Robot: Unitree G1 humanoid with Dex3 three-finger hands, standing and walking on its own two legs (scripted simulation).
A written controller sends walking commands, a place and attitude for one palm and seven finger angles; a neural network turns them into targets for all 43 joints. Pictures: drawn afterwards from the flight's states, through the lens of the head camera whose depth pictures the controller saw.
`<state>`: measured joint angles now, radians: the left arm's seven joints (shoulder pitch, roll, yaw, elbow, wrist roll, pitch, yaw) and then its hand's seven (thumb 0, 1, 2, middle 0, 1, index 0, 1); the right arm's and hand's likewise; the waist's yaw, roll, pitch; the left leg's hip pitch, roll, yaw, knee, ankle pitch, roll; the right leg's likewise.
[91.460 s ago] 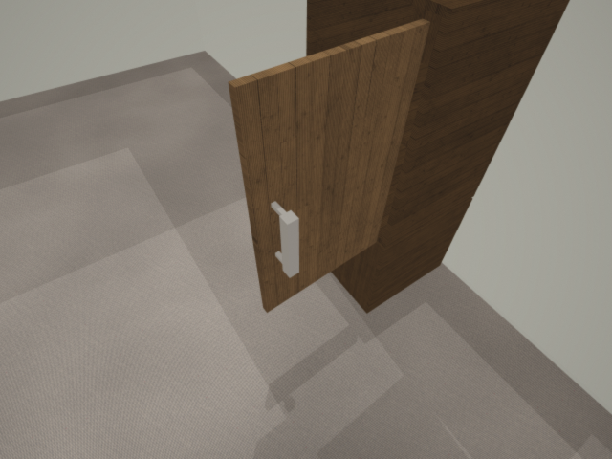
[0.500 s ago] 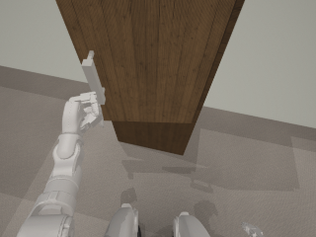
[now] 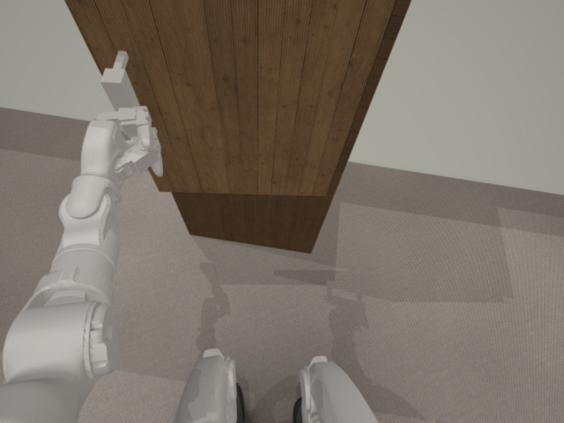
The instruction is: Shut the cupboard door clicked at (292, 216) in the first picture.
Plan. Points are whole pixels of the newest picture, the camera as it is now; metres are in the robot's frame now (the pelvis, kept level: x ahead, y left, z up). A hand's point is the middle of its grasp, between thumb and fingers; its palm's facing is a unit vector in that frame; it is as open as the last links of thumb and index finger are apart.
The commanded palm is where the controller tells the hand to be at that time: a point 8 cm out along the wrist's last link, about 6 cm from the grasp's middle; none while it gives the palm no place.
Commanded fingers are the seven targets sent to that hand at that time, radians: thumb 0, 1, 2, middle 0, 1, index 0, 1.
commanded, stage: push the door shut along its arc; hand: left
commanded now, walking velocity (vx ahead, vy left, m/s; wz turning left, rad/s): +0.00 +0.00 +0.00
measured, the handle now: (136, 110) +0.56 +0.19 +0.05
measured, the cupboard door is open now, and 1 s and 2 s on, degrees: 9 0 0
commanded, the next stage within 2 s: pull the fist back off the door in 0.70 s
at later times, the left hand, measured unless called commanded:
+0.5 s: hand (169, 121) +0.53 +0.14 +0.06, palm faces -0.21 -0.98 -0.03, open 3.1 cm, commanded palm +0.53 +0.17 +0.06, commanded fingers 0.00 0.90 0.90 -1.30 -1.50 -1.30 -1.50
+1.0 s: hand (183, 111) +0.55 +0.12 +0.06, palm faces +0.13 -0.99 +0.02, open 3.2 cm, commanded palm +0.53 +0.14 +0.06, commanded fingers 0.00 0.90 0.90 -1.30 -1.50 -1.30 -1.50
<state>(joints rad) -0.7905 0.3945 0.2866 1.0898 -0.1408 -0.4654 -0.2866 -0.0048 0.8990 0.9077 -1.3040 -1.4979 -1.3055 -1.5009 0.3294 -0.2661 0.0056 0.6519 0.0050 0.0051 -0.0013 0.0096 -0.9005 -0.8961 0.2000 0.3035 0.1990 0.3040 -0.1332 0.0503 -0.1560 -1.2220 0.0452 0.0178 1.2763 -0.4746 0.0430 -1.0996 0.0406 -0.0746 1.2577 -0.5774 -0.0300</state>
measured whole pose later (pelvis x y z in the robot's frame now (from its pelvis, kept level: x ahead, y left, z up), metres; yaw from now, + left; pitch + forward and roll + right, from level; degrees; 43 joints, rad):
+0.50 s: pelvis +0.00 +0.01 -0.01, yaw -1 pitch +27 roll -5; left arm -1.04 0.48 0.27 1.24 -0.07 -0.44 -0.32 0.02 0.90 0.90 -1.31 -1.50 -1.31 -1.50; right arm 0.35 -0.27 0.02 0.66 -0.01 -0.01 0.02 0.01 -0.90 -0.90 0.20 0.30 0.20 0.30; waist -0.20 0.06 -0.15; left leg -1.33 0.05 0.00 1.32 -0.48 0.06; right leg -1.19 0.04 -0.09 1.28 -0.57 -0.02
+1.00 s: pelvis -0.04 +0.00 -0.03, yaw -1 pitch +29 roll -6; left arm -1.24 0.45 0.31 1.33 0.05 -0.36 0.13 0.02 0.90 0.90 -1.31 -1.50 -1.34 -1.50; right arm 0.37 -0.26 0.04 0.68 -0.09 -0.09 0.05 0.01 -0.90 -0.90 0.20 0.30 0.20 0.30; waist -0.26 0.05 -0.16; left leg -1.48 0.04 -0.03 1.38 -0.41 0.05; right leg -1.34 0.04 -0.13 1.35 -0.53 -0.03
